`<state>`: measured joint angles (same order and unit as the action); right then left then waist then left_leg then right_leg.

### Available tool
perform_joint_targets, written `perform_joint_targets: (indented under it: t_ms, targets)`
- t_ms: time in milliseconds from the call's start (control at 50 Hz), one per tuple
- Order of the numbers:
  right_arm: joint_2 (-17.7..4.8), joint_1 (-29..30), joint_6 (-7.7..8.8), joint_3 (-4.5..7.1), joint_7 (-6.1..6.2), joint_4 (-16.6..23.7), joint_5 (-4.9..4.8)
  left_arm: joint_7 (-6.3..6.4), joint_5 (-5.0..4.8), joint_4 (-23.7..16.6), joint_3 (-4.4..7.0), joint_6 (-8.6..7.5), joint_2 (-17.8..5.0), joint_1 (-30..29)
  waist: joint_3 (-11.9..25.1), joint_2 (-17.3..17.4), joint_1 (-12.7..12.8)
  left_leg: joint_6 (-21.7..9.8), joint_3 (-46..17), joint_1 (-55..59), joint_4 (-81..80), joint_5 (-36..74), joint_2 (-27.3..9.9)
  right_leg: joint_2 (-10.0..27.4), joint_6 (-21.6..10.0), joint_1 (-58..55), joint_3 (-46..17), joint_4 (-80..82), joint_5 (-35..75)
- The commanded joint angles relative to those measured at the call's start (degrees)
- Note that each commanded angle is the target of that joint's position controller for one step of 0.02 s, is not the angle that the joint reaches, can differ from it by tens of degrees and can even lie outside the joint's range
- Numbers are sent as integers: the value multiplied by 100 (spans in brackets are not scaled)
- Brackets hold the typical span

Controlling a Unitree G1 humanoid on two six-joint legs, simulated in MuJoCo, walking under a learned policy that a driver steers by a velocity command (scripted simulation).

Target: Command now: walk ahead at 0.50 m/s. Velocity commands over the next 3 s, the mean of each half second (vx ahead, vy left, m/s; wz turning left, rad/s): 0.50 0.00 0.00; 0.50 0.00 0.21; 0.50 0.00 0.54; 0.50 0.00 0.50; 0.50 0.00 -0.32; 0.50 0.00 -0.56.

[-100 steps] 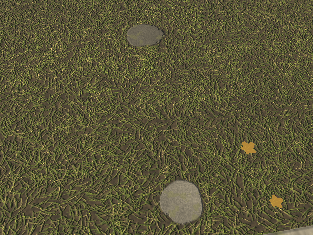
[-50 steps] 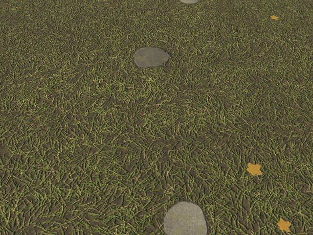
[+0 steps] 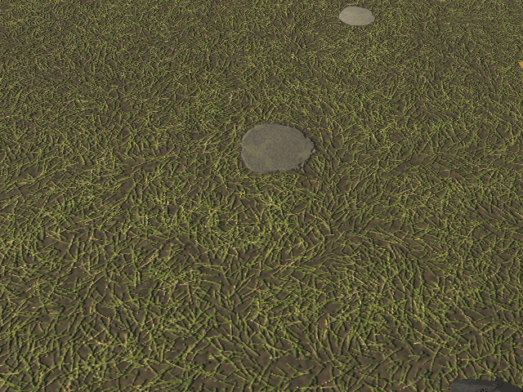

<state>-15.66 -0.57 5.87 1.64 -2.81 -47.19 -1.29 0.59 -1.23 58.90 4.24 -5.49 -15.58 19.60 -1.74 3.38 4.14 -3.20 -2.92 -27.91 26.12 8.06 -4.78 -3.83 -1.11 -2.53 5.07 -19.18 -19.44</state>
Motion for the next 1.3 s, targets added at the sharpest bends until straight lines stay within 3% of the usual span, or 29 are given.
perform_joint_targets:
  t_ms: [20, 40, 60, 80, 100, 140, 180, 260, 360, 460, 520, 560, 580, 600, 620, 660, 700, 740, 820, 1000, 1060, 1100, 1120, 1140, 1160, 1180, 1200, 1220, 1300]
  targets:
    - [-768, -937, 25, 250, -7, -96, -5, -6, 60, -317, 159, 62, -911, -437, 162, -229, -844, -176, 60, 1047, -101, -498, -52, 1515, -601, 492, -744, -1044, 2147]
    - [-979, -1844, 4, 366, 27, -459, 36, -40, 96, -327, 83, 58, -668, -385, 642, 194, -1179, -308, 78, 2242, -79, -100, -86, 967, -475, 1117, -465, -2721, 1596]
    - [-1316, -2212, -5, 386, 15, -569, 186, -107, 212, -442, -75, -31, -74, 64, 1109, 1697, -837, -704, -1060, 3733, 420, 1217, -983, 229, -276, 2811, -163, -4928, -1155]
    - [-1339, -2261, -21, 332, -7, -447, 176, -141, 42, -330, -146, -152, -63, 868, 1612, 1733, -634, -1439, -2600, 4560, 60, 386, -1566, 37, -230, 4031, -929, -5803, -1694]
    - [-1193, -2259, -14, 379, -17, -537, 100, -132, -222, -450, -47, -217, -505, 367, 1406, 1042, -785, -1524, -3071, 4254, -646, -1637, -1664, 346, -264, 4620, -1087, -5954, -1269]
    - [-780, -1254, 69, 223, 1, -261, 153, 3, -162, -665, 21, -118, -717, -506, 500, 23, -558, -1216, -2410, 2845, -1135, -1848, -1349, 978, -165, 4543, -973, -5266, -67]
    - [-710, -1032, 91, 207, 32, -242, 194, 14, 55, -646, 26, 24, -611, -436, 365, 56, -343, -1156, -2001, 2092, -1325, -1078, -1155, 1225, 5, 3959, -1070, -4734, 240]
    - [-813, -1484, 97, 251, 185, -450, 155, -2, 125, -835, -7, 90, -418, -976, 241, -59, -466, -1033, -1079, 2188, -1625, 150, -882, 1224, 117, 4130, -905, -3476, 1007]
    - [-724, -1961, 8, 225, 310, -706, 72, -99, 79, -1117, -105, 32, -151, -1918, 62, -29, -745, -720, -240, 2381, -1785, 209, -442, 880, 83, 3799, -547, -1637, 2444]
    - [-758, -2410, -126, 261, 330, -1004, 53, -227, 13, -1405, -142, -17, -222, -2618, -289, -3, -887, -760, -328, 3126, -1624, 70, -814, 752, -89, 4027, -533, -1052, 2221]
    - [-867, -2293, -209, 319, 366, -1012, 49, -297, 12, -1426, -78, -67, -424, -2418, -110, 103, -611, -647, -329, 3505, -1115, 1138, -980, 599, -314, 3557, -441, -884, 1634]
    - [-827, -2063, -258, 294, 365, -930, 70, -257, 33, -1041, 126, -68, -781, -1147, 669, 117, 61, -439, -40, 3118, 257, 2508, -623, 316, -581, 1633, -211, -766, 1728]
    - [-691, -2015, -249, 215, 362, -792, 145, -205, 98, -785, 239, -53, -1126, -50, 1432, -237, 453, -259, 143, 1978, 1787, 1330, -308, 1100, -935, -141, -1100, -980, 1854]
    - [-11, -2709, -126, 20, 290, -781, 156, -195, 105, -642, 339, 5, -1539, 503, 2206, -1600, 190, 182, 358, -397, 4022, -2242, 749, 2469, -1868, -2230, -3669, -604, 930]
    - [-356, -2506, 14, 82, 257, -845, 66, -206, 43, -632, 179, 19, -1045, 457, 2164, -1412, 318, 90, -419, -1142, 4772, -4162, 738, 2573, -1847, -2186, -4555, 45, 281]
    - [-788, -1691, 116, 218, 252, -600, -153, -188, 59, -849, 47, -14, -670, -620, 700, -772, 6, -13, -234, -1411, 4687, -3222, 73, 2218, -1401, -413, -3002, 449, 460]
    - [-601, -1679, -15, 274, 322, -625, -47, -223, 171, -881, -49, -87, -360, -1077, 242, -711, -355, 34, -239, -769, 4092, -2611, -271, 1854, -1157, 831, -2053, 877, 1052]
    - [-300, -1875, -177, 248, 342, -672, -45, -233, 192, -784, -45, -128, -366, -1064, 164, -812, -497, 97, -254, -433, 3841, -2423, -332, 1736, -1127, 1344, -1522, 1167, 1304]
    - [-330, -1370, -247, 302, 349, -399, 2, -94, 232, -600, 27, -153, -637, -765, -39, -640, -442, 232, -428, -1105, 2997, -1307, -301, 1720, -1099, 1205, -814, 1382, 1901]
    - [-98, 97, -203, 158, 48, 369, 21, 43, 98, -348, 54, 59, -836, -78, -386, -465, 26, 61, 306, -1360, 974, -585, -78, 1907, -803, -130, 238, 1054, 2805]
    - [-265, 43, -223, 222, -78, 605, 3, 83, 60, -419, 119, 213, -1022, -193, -195, -676, -196, -186, 685, -960, 870, -1474, 212, 2067, -641, -569, 449, 271, 4679]
    - [-608, -909, -256, 418, -97, 475, -9, 141, 71, -529, 154, 321, -1136, -346, 423, -839, -763, -450, 996, 407, 810, -1818, 677, 1954, -465, -410, 654, -1206, 6246]
    - [-974, -1845, -270, 621, -27, 258, -30, 162, 69, -602, 124, 335, -1088, -382, 909, -635, -1228, -698, 753, 1901, 437, -1498, 774, 1707, -250, 348, 754, -2542, 5706]
    - [-1671, -2498, -324, 829, 109, 159, -12, 103, 203, -843, -35, 216, -610, -20, 1601, 522, -1164, -1472, -1597, 4106, 368, -1697, -606, 1095, 94, 2586, 791, -4714, 2868]
    - [-1663, -2343, -279, 753, 105, 293, -16, -12, 180, -998, -182, -51, -258, -12, 2244, 940, -873, -2272, -4436, 5143, -714, -2230, -1570, 24, 224, 4195, -383, -6053, -1342]
    - [-1204, -2335, -235, 609, 99, 313, 56, -106, -47, -1157, -43, -261, -764, -699, 1894, 434, -1141, -1915, -3882, 4997, -915, -2220, -1389, 406, 34, 4831, -1078, -6235, -1113]
    - [-958, -2030, -192, 548, 114, 354, 64, -129, -139, -1266, -44, -359, -784, -986, 1240, 177, -1023, -1664, -2978, 4256, -909, -1870, -1160, 672, -100, 4936, -1009, -5886, -614]
    - [-799, -1616, -171, 498, 110, 446, 56, -91, -44, -1214, -29, -373, -734, -999, 776, -310, -737, -1485, -2327, 3337, -984, -1327, -897, 901, -89, 4634, -970, -5298, -253]
    - [-741, -1195, -149, 448, 198, 671, 91, -37, 182, -1225, 55, -89, -636, -799, 397, -171, -271, -1411, -1485, 1741, -1387, -239, -464, 1072, 251, 3682, -859, -4152, 335]
